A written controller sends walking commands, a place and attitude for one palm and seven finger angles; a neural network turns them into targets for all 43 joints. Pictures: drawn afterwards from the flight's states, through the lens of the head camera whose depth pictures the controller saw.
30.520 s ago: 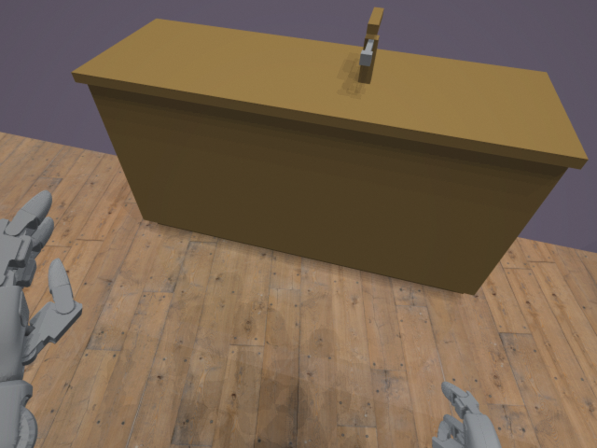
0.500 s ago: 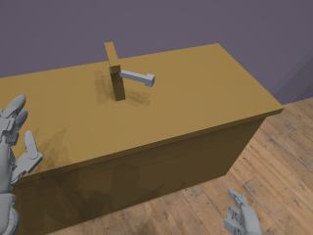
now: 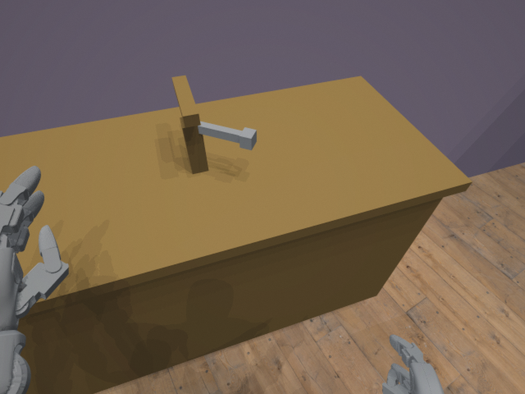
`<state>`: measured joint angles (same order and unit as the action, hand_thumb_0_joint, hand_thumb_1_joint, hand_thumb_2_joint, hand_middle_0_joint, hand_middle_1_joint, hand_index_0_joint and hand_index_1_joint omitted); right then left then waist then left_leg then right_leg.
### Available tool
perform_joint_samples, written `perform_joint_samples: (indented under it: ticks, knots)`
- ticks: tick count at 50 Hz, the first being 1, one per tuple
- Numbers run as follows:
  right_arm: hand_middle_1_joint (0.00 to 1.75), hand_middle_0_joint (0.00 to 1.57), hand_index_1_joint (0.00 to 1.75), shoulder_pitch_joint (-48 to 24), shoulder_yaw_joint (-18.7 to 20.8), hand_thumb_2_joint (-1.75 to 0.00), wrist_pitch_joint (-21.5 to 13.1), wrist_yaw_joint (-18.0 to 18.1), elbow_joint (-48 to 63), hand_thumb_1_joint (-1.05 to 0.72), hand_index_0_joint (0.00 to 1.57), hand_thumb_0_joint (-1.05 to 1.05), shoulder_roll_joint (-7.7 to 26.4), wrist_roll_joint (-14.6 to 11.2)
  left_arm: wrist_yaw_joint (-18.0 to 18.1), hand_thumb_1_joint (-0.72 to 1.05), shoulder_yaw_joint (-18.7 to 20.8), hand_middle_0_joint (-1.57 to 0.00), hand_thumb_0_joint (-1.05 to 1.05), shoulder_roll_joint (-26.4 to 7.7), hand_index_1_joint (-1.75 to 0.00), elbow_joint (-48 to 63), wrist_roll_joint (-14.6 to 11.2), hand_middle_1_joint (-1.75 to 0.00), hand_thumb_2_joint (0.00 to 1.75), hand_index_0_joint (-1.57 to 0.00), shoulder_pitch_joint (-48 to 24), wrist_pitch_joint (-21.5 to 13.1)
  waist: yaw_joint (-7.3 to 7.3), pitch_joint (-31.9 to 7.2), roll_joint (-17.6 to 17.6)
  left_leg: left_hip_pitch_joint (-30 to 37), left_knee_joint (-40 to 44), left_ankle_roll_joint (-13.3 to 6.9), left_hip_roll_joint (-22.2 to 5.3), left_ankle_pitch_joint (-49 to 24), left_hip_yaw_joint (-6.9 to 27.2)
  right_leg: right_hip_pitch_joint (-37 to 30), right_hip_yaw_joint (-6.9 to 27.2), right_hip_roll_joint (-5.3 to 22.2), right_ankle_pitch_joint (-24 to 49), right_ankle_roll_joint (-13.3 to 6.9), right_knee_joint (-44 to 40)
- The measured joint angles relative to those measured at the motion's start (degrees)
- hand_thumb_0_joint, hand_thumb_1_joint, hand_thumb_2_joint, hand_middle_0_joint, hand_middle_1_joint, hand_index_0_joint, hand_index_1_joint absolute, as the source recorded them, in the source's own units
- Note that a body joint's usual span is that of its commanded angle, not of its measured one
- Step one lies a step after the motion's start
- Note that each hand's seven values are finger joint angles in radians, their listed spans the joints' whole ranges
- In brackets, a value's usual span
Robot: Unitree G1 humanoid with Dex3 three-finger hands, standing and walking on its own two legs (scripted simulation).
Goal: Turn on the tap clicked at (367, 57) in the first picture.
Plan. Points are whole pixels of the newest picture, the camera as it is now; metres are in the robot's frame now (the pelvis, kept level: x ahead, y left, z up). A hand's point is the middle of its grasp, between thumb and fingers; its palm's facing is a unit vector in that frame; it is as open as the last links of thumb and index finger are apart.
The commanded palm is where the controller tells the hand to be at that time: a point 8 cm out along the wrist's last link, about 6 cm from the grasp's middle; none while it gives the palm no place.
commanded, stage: shuffle to correct the standing spot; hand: left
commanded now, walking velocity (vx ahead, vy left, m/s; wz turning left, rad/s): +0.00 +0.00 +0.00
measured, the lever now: (248, 138) +0.53 +0.07 +0.09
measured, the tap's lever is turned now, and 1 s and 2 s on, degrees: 52 52 52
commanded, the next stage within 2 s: come to a stop and stand still in 1.34 s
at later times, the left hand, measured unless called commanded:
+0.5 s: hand (97, 250) +0.24 +0.22 +0.15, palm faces +0.39 -0.84 -0.36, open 7.4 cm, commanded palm +0.18 +0.25 +0.17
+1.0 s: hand (175, 216) +0.29 +0.14 +0.16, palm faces +0.37 -0.82 -0.42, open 7.4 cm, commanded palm +0.24 +0.18 +0.17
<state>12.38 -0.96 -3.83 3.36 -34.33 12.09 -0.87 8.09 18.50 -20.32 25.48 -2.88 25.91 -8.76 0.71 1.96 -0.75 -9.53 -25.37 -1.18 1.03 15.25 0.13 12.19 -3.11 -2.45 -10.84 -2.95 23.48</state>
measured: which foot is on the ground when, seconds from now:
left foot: down 0.00-0.46, up 0.48-0.62, down 0.64-0.86, up 0.88-1.00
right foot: down 0.00-0.64, up 0.66-0.84, down 0.86-1.00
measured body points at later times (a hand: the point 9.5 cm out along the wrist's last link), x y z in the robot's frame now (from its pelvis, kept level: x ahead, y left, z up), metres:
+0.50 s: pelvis +0.03 -0.03 -0.01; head +0.04 -0.02 +0.44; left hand +0.22 +0.26 +0.17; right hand +0.19 -0.25 -0.10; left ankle -0.01 +0.10 -0.72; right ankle +0.02 -0.08 -0.74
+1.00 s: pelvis +0.08 -0.11 -0.02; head +0.11 -0.10 +0.43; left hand +0.27 +0.18 +0.18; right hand +0.25 -0.32 -0.12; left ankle +0.08 +0.03 -0.70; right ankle +0.14 -0.19 -0.74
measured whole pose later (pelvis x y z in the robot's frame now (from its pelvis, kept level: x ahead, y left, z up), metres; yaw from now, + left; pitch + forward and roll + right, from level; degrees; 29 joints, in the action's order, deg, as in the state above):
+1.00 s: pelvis +0.08 -0.11 -0.02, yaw +0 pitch -3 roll +0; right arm 10.6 -0.9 -2.6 0.2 -35.0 10.0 -1.9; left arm 6.0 21.5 -22.4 31.7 -3.4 25.2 -7.8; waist 1.7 7.1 0.2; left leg -23.7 -58.1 0.5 -3.7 29.5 -2.3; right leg 18.6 -5.7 -0.7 -13.9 -4.1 35.2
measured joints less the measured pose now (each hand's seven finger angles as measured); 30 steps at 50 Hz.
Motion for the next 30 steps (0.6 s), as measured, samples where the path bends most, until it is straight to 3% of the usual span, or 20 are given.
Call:
perform_joint_samples:
  ticks: [14,22,27,30]
  knots:
    - [0.30,0.21,0.30,0.76,-0.12,-0.90,0.62,-0.06,-0.13,-0.90,0.20,0.02,-1.21,0.01,-0.15,0.89,0.40,-0.21,0.01,-0.26,-0.31,-0.72,0.13,-0.31,0.90,-0.20,-0.40,0.87,0.29,-1.40,1.12,0.19,-0.82,-0.20,0.63,0.92,-0.36,1.23,0.34,0.66,-2.29,0.07,3.74]
    - [0.30,0.21,0.30,0.76,-0.46,-0.90,1.23,-0.97,0.11,-0.90,0.20,0.02,-1.95,-0.26,-0.39,0.89,0.50,-0.21,0.01,-0.23,-0.31,0.24,-0.31,-0.31,0.90,-0.20,-1.08,1.53,-0.09,-1.61,-0.73,-2.36,-7.54,1.29,-2.38,5.29,1.36,0.94,-1.66,-2.32,-4.52,-2.29,4.80]
    - [0.30,0.21,0.30,-0.03,0.32,-0.90,2.09,-1.64,-0.18,-0.90,0.20,0.02,-1.67,-0.78,-0.23,0.89,0.25,-0.21,0.01,-0.68,-0.31,2.82,-1.25,-0.31,0.90,-0.21,-0.77,1.38,0.01,0.42,1.65,-9.70,-22.74,1.09,-2.66,11.03,-0.57,0.00,-1.94,-2.36,-6.19,-3.73,5.86]
    - [0.30,0.21,0.30,0.06,0.04,-0.90,2.60,-1.57,0.56,-0.90,0.20,0.02,-1.26,-0.12,0.12,0.89,0.93,-0.21,0.01,-1.21,-0.31,5.20,-1.32,-0.31,0.90,-0.21,0.61,1.18,0.09,1.58,3.80,-9.91,-17.06,0.98,-3.17,6.75,-3.59,-0.92,-1.36,-1.59,-7.25,-3.57,6.67]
